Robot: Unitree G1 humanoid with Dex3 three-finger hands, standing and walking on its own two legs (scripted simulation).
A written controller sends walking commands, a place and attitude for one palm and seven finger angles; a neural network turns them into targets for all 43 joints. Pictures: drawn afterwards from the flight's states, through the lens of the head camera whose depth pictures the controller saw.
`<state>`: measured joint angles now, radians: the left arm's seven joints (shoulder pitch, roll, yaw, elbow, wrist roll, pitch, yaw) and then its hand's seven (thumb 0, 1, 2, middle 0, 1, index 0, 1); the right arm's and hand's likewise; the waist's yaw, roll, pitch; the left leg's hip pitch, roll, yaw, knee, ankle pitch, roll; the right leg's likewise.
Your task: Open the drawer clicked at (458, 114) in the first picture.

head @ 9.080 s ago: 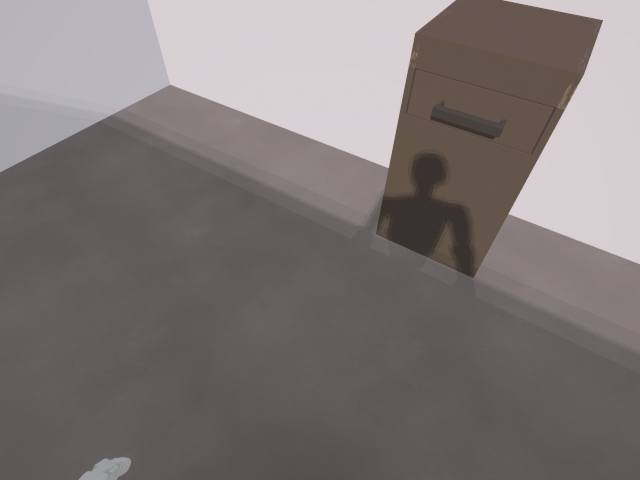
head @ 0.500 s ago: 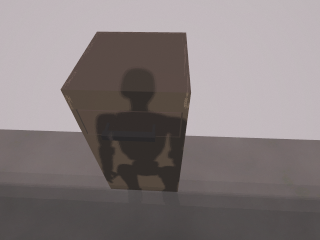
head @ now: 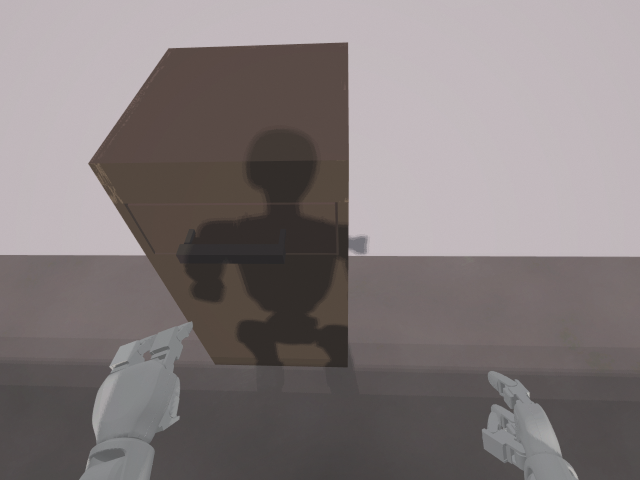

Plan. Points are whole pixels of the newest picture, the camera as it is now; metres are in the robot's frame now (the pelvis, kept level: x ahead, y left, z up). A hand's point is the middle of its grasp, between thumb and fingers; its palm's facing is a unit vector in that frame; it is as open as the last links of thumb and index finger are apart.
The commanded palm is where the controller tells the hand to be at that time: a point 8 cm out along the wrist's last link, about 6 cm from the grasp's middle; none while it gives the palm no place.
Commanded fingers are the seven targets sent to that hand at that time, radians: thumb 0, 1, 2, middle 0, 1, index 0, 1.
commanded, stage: raise the hand with hooked fingers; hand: left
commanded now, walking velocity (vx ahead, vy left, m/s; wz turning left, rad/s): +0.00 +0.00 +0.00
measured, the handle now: (234, 244) +0.53 +0.23 -0.08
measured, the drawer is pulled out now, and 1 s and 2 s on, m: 0.00 0.00 0.00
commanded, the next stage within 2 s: move the hooked fingers above the handle in 1.56 s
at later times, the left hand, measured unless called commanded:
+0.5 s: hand (149, 381) +0.23 +0.24 +0.01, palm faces -0.02 -0.09 -1.00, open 11.1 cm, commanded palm +0.20 +0.25 +0.07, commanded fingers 0.00 -0.10 0.47 -0.27 -0.94 -0.27 -0.94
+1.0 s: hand (110, 307) +0.29 +0.29 +0.08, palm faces +0.09 -0.07 -0.99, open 13.6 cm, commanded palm +0.26 +0.29 +0.13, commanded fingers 0.00 -0.50 0.30 -0.30 -1.20 -0.30 -1.20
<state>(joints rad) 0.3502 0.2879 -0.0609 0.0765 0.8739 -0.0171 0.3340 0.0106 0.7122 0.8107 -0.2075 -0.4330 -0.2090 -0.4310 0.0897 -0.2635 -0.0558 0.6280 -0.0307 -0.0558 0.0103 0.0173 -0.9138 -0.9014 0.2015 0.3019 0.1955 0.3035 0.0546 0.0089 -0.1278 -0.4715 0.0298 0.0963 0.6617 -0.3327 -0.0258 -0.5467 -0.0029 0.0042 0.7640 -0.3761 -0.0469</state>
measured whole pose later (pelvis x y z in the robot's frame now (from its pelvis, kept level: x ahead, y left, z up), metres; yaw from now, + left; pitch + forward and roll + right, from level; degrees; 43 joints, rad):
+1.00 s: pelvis +0.00 +0.05 +0.01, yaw +1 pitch +3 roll +0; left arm -0.02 0.41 -0.11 0.08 1.00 0.12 0.18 0.00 -0.43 0.33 -0.31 -1.16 -0.32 -1.16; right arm 0.10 -0.20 0.01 0.59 -0.01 0.10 -0.02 0.02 -0.91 -0.90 0.20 0.30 0.20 0.30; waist 0.08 0.06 -0.06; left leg -0.32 -0.03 0.03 0.59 -0.32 0.03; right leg -0.35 -0.03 0.00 0.61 -0.32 0.01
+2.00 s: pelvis +0.00 +0.02 +0.02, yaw +2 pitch +5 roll +1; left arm -0.23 0.42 -0.11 0.31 1.00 -0.05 0.17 0.00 -0.49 0.30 -0.32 -1.20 -0.32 -1.20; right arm 0.15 -0.24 -0.03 0.64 0.00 0.09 -0.05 0.01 -0.91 -0.90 0.20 0.30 0.20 0.30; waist 0.07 0.05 -0.04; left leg -0.36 0.00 0.00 0.55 -0.29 -0.01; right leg -0.38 0.00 -0.03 0.58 -0.30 -0.02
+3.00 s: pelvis +0.00 +0.03 -0.01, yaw +0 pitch +18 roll +0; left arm -0.70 0.35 -0.08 1.00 1.12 0.02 0.43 0.00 -0.49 0.30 -0.32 -1.20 -0.32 -1.20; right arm 0.30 -0.23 -0.08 0.71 -0.02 0.10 0.00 0.01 -0.91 -0.90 0.20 0.30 0.20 0.30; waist -0.07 0.05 -0.15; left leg -0.73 0.01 0.03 0.80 -0.39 0.01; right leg -0.74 0.00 -0.01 0.79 -0.36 -0.01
